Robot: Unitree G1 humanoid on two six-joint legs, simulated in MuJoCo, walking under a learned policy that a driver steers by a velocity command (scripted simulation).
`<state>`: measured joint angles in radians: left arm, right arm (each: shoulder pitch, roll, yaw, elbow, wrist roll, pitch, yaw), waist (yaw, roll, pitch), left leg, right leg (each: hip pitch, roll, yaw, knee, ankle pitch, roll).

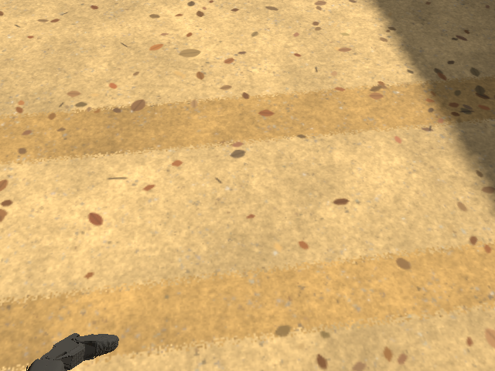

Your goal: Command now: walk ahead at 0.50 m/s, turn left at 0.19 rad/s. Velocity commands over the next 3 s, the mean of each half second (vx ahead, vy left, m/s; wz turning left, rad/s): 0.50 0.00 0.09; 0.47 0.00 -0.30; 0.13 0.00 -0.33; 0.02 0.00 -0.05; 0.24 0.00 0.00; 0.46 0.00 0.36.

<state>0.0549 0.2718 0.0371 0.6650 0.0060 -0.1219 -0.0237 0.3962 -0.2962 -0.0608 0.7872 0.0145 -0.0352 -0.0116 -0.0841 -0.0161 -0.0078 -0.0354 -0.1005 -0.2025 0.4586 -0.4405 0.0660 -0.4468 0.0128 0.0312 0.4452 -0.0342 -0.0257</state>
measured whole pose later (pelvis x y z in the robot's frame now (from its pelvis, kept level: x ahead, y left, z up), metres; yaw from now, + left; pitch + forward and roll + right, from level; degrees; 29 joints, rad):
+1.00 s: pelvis +0.54 +0.01 +0.00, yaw -10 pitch +2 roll +2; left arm 0.10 0.26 0.05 0.70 -0.01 -0.05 -0.06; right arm 0.31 -0.29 -0.06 0.86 0.01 -0.04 -0.02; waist -0.07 -0.03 0.03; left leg 0.07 0.01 0.22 0.33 -0.41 -0.02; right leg -0.57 -0.04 -0.03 0.58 -0.04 -0.06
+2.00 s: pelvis +0.71 +0.01 +0.01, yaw -20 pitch -2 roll +0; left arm 0.19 0.23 0.05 0.88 0.01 0.02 0.03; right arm 0.16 -0.23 -0.03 0.88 -0.01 -0.02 -0.01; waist 0.00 0.00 0.04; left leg -0.21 -0.01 -0.01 0.52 -0.29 0.01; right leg -0.21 0.03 0.10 0.52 -0.29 0.01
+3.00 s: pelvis +1.06 -0.08 +0.01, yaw -7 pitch +0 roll +1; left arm 0.17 0.28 0.05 0.85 0.00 -0.12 0.02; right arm 0.24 -0.26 -0.06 0.86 0.00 -0.07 0.03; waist -0.02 -0.02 0.05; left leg -0.25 -0.13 -0.03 0.37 -0.12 0.11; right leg -0.57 -0.11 0.08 1.11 -0.29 0.01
